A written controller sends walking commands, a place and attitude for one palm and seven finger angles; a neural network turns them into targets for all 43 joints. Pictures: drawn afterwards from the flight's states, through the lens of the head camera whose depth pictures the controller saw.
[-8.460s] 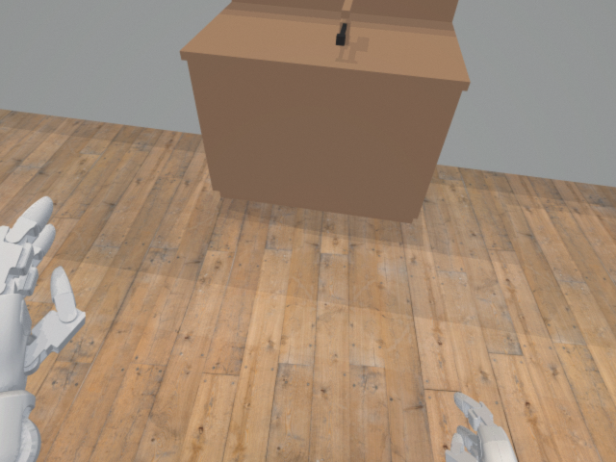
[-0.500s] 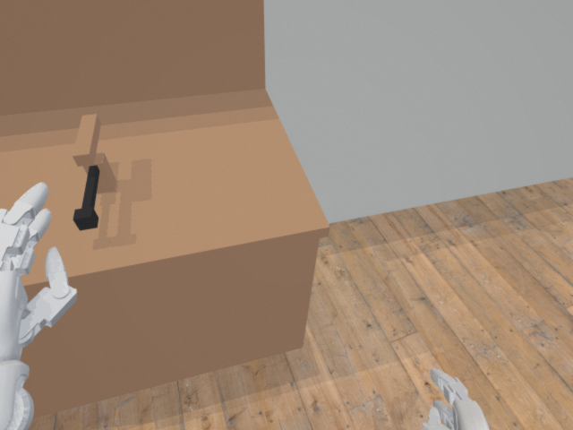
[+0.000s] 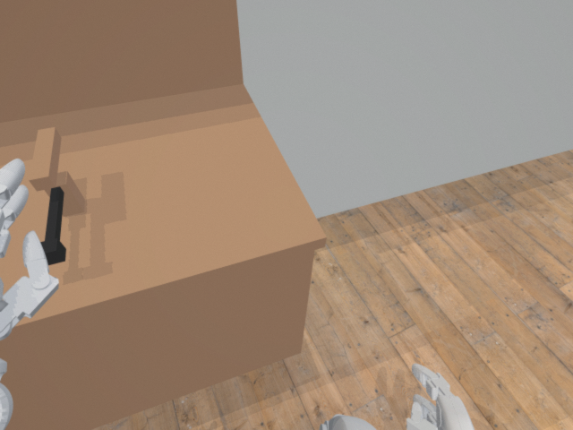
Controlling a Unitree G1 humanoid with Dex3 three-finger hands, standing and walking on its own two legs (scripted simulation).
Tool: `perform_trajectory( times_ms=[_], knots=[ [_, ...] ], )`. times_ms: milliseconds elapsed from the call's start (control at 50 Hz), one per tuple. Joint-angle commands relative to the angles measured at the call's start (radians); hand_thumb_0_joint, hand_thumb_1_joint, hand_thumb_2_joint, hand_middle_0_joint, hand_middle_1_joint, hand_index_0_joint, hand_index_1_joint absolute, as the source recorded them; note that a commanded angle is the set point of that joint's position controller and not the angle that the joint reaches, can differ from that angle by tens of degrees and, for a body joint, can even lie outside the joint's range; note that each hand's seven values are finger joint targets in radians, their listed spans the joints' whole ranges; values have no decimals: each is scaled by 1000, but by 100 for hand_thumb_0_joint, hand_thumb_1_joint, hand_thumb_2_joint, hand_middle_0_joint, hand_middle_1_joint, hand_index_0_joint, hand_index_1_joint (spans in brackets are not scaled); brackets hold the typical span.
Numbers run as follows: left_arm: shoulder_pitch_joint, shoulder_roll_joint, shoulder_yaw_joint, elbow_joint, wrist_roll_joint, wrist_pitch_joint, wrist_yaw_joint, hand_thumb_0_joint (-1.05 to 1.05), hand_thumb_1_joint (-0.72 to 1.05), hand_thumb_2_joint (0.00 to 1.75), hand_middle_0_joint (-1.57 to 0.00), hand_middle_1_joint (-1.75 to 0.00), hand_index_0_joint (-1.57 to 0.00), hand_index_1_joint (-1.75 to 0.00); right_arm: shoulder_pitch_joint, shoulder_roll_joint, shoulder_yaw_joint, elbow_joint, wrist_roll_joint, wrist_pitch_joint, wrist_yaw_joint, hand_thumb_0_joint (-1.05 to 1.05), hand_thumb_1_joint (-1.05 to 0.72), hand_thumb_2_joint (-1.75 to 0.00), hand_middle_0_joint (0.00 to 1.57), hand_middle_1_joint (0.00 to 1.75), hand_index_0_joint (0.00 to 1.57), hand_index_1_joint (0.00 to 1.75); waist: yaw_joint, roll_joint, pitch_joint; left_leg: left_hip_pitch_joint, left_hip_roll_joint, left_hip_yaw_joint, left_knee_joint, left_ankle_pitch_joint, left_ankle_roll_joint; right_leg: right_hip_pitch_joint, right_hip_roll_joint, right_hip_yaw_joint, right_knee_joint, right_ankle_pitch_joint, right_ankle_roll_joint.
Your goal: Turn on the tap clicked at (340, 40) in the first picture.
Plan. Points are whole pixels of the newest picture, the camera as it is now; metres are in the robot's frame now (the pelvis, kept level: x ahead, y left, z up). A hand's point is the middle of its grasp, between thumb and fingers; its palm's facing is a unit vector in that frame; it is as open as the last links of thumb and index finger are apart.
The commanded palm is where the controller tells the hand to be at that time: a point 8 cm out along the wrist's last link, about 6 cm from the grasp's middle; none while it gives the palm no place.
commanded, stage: shuffle to correct the standing spot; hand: left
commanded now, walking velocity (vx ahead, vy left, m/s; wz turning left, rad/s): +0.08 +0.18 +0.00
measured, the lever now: (51, 252) +0.35 +0.37 +0.04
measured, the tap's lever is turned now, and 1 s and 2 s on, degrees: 0 0 0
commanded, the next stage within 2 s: come to a stop and stand still in 0.16 s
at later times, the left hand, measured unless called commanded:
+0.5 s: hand out of the picture +0.26 +0.31 +0.19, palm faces +0.44 -0.83 -0.35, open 7.4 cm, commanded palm +0.20 +0.34 +0.19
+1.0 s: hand (5, 224) +0.29 +0.32 +0.18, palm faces +0.39 -0.84 -0.37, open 7.4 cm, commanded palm +0.24 +0.36 +0.19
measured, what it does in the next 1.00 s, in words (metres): steps to the left: right foot, then left foot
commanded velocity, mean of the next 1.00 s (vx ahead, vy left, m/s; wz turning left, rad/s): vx -0.02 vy -0.01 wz -0.02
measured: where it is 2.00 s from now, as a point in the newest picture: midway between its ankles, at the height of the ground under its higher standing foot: outside the picture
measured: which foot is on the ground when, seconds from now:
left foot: down 0.00-0.08, up 0.10-0.40, down 0.42-1.00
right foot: up 0.00-0.06, down 0.08-1.00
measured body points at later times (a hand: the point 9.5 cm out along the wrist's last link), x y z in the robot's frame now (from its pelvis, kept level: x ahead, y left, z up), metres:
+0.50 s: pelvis +0.04 +0.06 +0.00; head +0.03 +0.07 +0.45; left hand +0.23 +0.35 +0.21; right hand +0.22 -0.18 -0.06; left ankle +0.09 +0.20 -0.73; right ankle +0.09 -0.06 -0.72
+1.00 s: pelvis +0.08 +0.08 +0.02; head +0.09 +0.08 +0.47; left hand +0.27 +0.37 +0.20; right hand +0.26 -0.15 -0.06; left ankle +0.09 +0.20 -0.73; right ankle +0.09 -0.06 -0.73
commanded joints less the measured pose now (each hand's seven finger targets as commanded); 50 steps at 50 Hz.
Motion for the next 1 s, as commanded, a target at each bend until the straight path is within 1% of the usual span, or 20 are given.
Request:
perform_trajectory(
  times_ms=[0,20,40,60,80,100,120,140,180,220,260,300,340,400,440,460,500,660,780,980],
  knots=[
    [49,178,145,-178,-15,-64,19,0,90,90,-20,-30,-20,-30,-105,-153,-44,-148,0,-38,-25,0,-90,-90,20,30,20,30,54,142,-171,-152,185,-90,102,727,-47,398,11,-53,-434,268,-27],
    [66,177,146,-156,-15,-60,18,0,90,90,-20,-30,-20,-30,-121,-156,-45,-156,6,-33,-25,0,-90,-90,20,30,20,30,71,66,-211,-286,149,-75,293,611,-67,597,-28,-5,-511,368,-55],
    [39,213,173,-161,-15,-68,20,0,90,90,-20,-30,-20,-30,-111,-157,-60,-160,9,-32,-22,0,-90,-90,20,30,20,30,69,-140,-291,-489,58,-28,643,349,-73,771,-240,327,-521,541,-161],
    [-5,225,210,-157,-31,-89,14,0,90,90,-20,-30,-20,-30,-110,-187,-72,-169,0,-41,-18,0,-90,-90,20,30,20,30,41,-152,-259,-585,24,-127,865,-42,-73,639,-418,652,-620,553,-230],
    [40,236,241,-98,-32,-92,14,0,90,90,-20,-30,-20,-30,-67,-175,-63,-152,-7,-21,-12,0,-90,-90,20,30,20,30,41,-54,-167,-594,74,-201,911,-52,-94,470,-435,685,-680,375,-204],
    [-6,197,178,-151,-28,-97,-3,0,90,90,-20,-30,-20,-30,-61,-187,-75,-147,1,-11,8,0,-90,-90,20,30,20,30,45,-112,-135,-574,88,-227,898,13,-103,367,-413,667,-718,184,-167],
    [-68,218,175,-195,-22,-98,-10,0,90,90,-20,-30,-20,-30,-83,-183,-72,-140,9,-5,19,0,-90,-90,20,30,20,30,41,-136,-109,-545,120,-238,855,23,-104,288,-386,621,-729,92,-166],
    [-80,192,148,-163,-13,-94,-10,0,90,90,-20,-30,-20,-30,-101,-164,-58,-126,11,-3,10,0,-90,-90,20,30,20,30,31,-77,-70,-507,150,-211,799,66,-111,196,-347,487,-734,91,-155],
    [-138,174,95,-175,-6,-86,-3,0,90,90,-20,-30,-20,-30,-102,-159,-47,-109,7,-12,-6,0,-90,-90,20,30,20,30,21,-74,-75,-403,146,-142,655,136,-105,88,-306,349,-777,-4,-124],
    [-178,222,110,-223,-6,-76,14,0,90,90,-20,-30,-20,-30,-130,-157,-45,-103,2,-32,-28,0,-90,-90,20,30,20,30,34,-118,-64,-276,140,-75,445,132,-95,10,-292,309,-788,-99,-109],
    [-107,201,103,-204,-2,-61,30,0,90,90,-20,-30,-20,-30,-125,-129,-31,-110,-5,-54,-44,0,-90,-90,20,30,20,30,56,-111,-94,-184,92,17,232,142,-86,64,-248,255,-779,-169,-94],
    [-108,192,101,-213,2,-50,42,0,90,90,-20,-30,-20,-30,-125,-119,-31,-118,-8,-70,-56,0,-90,-90,20,30,20,30,70,-115,-103,-104,56,52,78,128,-84,98,-219,241,-761,-212,-82],
    [-114,167,95,-192,2,-47,46,0,90,90,-20,-30,-20,-30,-102,-122,-33,-112,0,-73,-65,0,-90,-90,20,30,20,30,52,-81,-102,-57,66,5,-30,107,-82,132,-171,203,-673,-171,-46],
    [-147,136,77,-129,3,-36,45,0,90,90,-20,-30,-20,-30,-108,-165,-49,-126,23,-77,-68,0,-90,-90,20,30,20,30,58,38,-88,-147,199,-187,-172,228,-50,235,-14,113,-485,78,20],
    [-159,141,85,-114,5,-27,39,0,90,90,-20,-30,-20,-30,-124,-144,-35,-126,25,-78,-67,0,-90,-90,20,30,20,30,43,193,-49,-314,258,-273,-311,-33,-36,305,12,91,-395,28,37],
    [-161,128,69,-111,13,-24,34,0,90,90,-20,-30,-20,-30,-138,-136,-31,-129,23,-82,-63,0,-90,-90,20,30,20,30,50,206,-16,-367,265,-258,-323,-101,-33,329,11,102,-403,58,32],
    [-137,121,54,-145,18,-24,30,0,90,90,-20,-30,-20,-30,-130,-136,-33,-136,23,-89,-51,0,-90,-90,20,30,20,30,55,144,-45,-335,233,-201,-263,-42,-49,357,15,114,-497,138,26],
    [-176,136,49,-211,7,-12,34,0,90,90,-20,-30,-20,-30,-115,-131,-35,-116,9,-110,-43,0,-90,-90,20,30,20,30,50,96,-133,-172,152,-89,-156,213,-106,367,0,167,-631,336,19],
    [-136,129,50,-194,-4,6,35,0,90,90,-20,-30,-20,-30,-130,-128,-37,-127,15,-88,-51,0,-90,-90,20,30,20,30,53,79,-161,-115,149,-82,-161,314,-108,395,-1,148,-639,385,26],
    [-64,138,63,-206,-11,19,41,0,90,90,-20,-30,-20,-30,-140,-142,-44,-148,19,-53,-63,0,-90,-90,20,30,20,30,49,44,-157,-107,130,-71,-161,328,-106,411,-14,144,-661,420,24]
  ],
)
